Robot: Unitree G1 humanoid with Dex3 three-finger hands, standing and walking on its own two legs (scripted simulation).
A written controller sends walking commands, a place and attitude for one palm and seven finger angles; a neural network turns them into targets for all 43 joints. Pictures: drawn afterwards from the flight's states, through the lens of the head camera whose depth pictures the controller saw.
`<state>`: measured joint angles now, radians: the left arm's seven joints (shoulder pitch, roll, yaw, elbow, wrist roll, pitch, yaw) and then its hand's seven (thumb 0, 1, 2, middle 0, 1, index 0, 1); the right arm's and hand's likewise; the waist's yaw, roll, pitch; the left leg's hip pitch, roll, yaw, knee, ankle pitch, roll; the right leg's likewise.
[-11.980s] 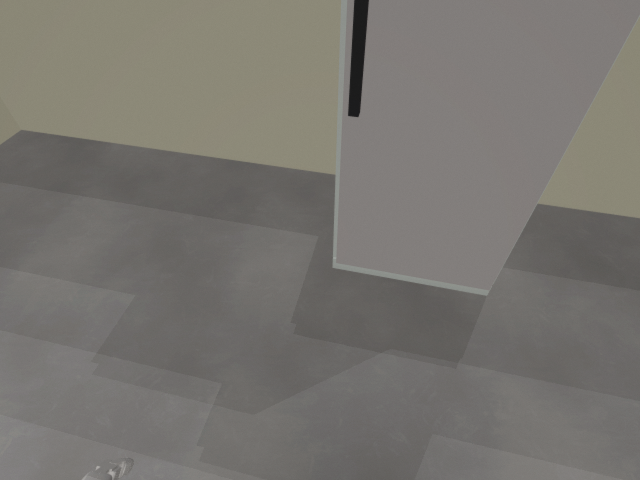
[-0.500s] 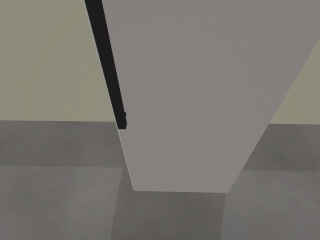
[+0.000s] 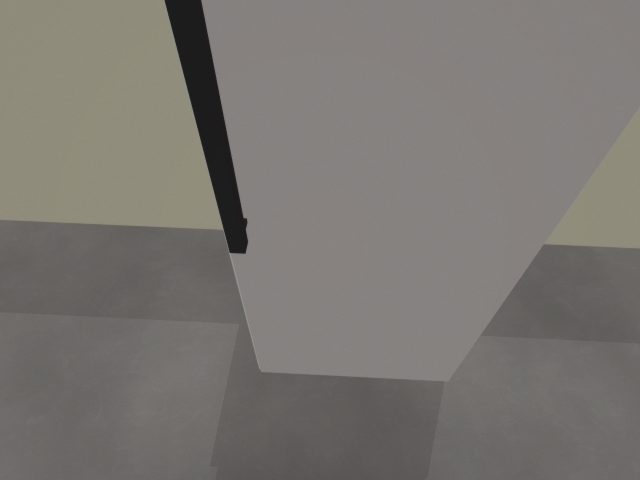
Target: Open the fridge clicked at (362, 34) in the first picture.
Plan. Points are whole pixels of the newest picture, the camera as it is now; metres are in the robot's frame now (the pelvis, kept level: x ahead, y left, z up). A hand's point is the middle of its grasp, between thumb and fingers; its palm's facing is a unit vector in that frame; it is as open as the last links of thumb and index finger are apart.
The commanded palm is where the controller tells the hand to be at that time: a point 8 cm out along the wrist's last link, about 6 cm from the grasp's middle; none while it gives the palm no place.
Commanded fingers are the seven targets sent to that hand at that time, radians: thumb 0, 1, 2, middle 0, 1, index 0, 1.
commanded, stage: look again from close up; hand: left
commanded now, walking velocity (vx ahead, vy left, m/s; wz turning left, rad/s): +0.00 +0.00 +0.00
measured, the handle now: (220, 136) +0.48 +0.17 +0.18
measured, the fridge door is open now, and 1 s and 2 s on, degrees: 0 0 0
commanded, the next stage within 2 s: raise the hand to about handle height in 0.54 s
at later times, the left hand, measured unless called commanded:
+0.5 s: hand out of the picture +0.00 +0.16 -0.17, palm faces +0.03 -0.98 -0.22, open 7.3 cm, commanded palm none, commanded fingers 0.00 0.90 0.90 -0.20 -0.30 -0.20 -0.30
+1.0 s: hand (196, 439) +0.17 +0.15 +0.01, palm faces -0.01 -1.00 -0.03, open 8.2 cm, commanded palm +0.11 +0.23 -0.01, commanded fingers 0.00 0.46 0.71 -0.23 -0.58 -0.23 -0.58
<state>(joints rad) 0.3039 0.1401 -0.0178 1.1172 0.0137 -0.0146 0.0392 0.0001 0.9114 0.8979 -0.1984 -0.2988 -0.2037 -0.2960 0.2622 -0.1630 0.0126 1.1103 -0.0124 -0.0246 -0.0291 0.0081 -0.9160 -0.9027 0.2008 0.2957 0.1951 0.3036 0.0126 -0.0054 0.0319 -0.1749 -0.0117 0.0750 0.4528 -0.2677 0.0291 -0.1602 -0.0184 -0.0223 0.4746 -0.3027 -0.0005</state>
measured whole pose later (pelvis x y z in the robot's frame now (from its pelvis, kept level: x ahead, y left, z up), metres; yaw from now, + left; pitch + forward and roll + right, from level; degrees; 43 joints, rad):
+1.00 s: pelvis -0.04 -0.03 -0.04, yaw +1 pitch +6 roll +1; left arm 0.35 0.21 0.16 0.18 -0.25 -0.49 -0.31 0.00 0.69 0.80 -0.21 -0.44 -0.22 -0.44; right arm 0.15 -0.25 -0.04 0.58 0.02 -0.23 -0.01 0.01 -0.91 -0.90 0.20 0.30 0.20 0.30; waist -0.01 -0.02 -0.10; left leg -0.55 0.02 0.04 0.81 -0.36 -0.01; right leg -0.53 0.00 -0.05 0.85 -0.42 -0.05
